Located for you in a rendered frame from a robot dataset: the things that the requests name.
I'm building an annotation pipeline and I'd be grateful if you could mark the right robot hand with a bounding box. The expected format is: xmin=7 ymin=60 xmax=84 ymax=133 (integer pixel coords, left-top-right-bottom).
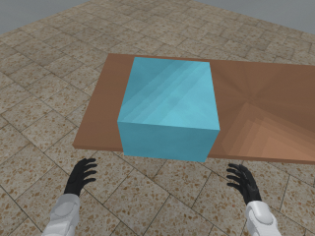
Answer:
xmin=226 ymin=163 xmax=262 ymax=205

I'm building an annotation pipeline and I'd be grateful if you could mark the right robot forearm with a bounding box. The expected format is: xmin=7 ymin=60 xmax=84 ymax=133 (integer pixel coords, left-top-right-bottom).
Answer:
xmin=245 ymin=201 xmax=282 ymax=236

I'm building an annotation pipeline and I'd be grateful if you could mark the left robot hand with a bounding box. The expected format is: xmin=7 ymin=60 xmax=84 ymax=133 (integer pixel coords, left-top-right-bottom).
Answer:
xmin=63 ymin=158 xmax=97 ymax=197

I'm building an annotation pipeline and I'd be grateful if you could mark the left robot forearm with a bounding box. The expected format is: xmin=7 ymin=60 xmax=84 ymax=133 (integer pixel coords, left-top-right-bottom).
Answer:
xmin=41 ymin=193 xmax=81 ymax=236

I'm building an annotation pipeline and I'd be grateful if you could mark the table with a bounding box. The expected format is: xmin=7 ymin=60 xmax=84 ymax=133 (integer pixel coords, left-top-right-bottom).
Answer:
xmin=72 ymin=53 xmax=315 ymax=165

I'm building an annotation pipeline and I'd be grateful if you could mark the carton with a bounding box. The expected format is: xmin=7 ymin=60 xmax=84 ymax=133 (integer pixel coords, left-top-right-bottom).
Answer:
xmin=117 ymin=57 xmax=221 ymax=162

